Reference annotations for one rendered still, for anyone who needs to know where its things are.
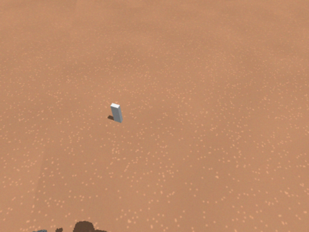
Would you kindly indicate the carton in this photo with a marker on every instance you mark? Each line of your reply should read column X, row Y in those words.
column 116, row 112

